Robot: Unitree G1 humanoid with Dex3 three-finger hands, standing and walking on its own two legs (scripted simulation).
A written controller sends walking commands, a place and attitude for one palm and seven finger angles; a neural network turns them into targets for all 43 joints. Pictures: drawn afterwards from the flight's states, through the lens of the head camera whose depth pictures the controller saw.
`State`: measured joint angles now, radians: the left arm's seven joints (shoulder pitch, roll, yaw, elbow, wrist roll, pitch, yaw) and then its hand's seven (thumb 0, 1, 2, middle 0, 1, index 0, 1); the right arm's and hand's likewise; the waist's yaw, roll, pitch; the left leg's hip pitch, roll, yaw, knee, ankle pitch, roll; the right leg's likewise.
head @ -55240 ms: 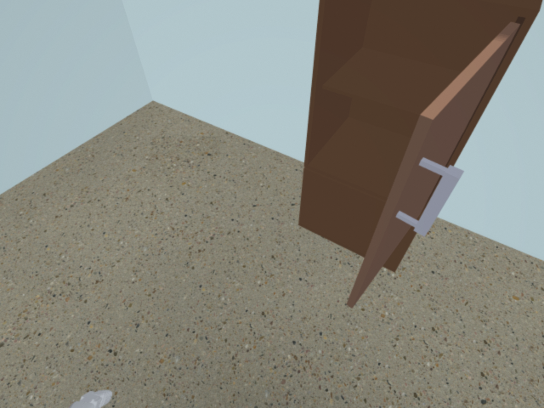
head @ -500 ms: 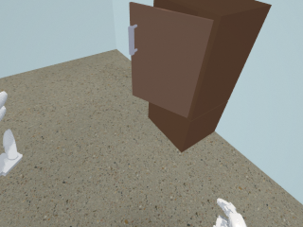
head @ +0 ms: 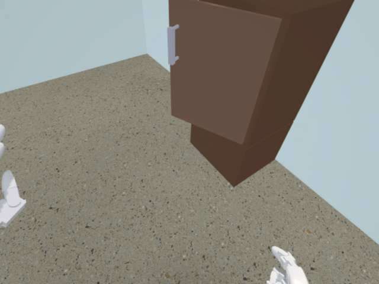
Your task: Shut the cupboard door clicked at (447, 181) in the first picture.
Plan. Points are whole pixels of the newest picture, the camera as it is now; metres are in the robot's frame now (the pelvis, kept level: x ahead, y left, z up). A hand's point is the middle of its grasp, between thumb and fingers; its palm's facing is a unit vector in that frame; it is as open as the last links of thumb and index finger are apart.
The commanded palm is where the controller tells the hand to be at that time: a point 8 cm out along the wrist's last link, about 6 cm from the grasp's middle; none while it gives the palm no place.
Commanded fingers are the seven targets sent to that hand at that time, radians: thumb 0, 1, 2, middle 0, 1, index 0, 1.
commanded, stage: stop stepping back and stand still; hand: left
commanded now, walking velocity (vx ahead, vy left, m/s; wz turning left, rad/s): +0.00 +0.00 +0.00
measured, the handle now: (174, 44) +0.99 +0.11 +0.05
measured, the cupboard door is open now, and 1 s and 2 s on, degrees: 24 24 24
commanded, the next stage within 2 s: let the arm hang, fingers relaxed in 0.10 s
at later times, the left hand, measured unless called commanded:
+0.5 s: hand out of the picture +0.08 +0.17 -0.17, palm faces +0.01 -0.99 -0.15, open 7.2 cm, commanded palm none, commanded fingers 0.00 0.90 0.90 -0.20 -0.30 -0.20 -0.30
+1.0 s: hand out of the picture -0.04 +0.17 -0.17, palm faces +0.04 -0.98 -0.17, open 7.4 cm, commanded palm none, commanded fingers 0.00 0.90 0.90 -0.20 -0.30 -0.20 -0.30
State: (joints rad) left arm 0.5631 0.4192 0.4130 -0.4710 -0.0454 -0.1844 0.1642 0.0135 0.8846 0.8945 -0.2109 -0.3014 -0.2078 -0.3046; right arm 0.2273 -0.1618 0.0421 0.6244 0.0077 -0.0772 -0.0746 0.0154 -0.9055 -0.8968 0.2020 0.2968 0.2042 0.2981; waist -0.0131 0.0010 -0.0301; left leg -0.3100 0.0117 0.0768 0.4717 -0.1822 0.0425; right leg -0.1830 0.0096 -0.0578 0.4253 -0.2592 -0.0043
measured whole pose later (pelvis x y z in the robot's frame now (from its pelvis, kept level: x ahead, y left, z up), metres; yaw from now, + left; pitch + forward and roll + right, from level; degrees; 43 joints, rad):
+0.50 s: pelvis +0.00 +0.00 +0.00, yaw +1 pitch +0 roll +0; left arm 0.26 0.17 -0.02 0.83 0.00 0.05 0.02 0.00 0.94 0.89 -0.20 -0.30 -0.20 -0.30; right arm 0.20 -0.26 0.02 0.89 -0.02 0.02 0.00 0.01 -0.91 -0.90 0.20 0.30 0.20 0.30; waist -0.03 -0.02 0.02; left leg -0.31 -0.02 0.07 0.50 -0.20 0.05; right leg -0.20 -0.02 -0.07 0.51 -0.31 0.00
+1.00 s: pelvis +0.00 +0.01 +0.00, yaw +0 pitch -1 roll +0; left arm 0.35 0.12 -0.01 1.16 0.01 0.00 0.03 0.00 0.91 0.89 -0.20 -0.30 -0.20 -0.30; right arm 0.32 -0.11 0.01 1.14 -0.01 0.02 -0.03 0.01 -0.91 -0.90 0.20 0.30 0.20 0.30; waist 0.00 0.01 0.01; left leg -0.22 -0.02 0.09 0.39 -0.16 0.06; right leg -0.12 -0.02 -0.04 0.40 -0.26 0.01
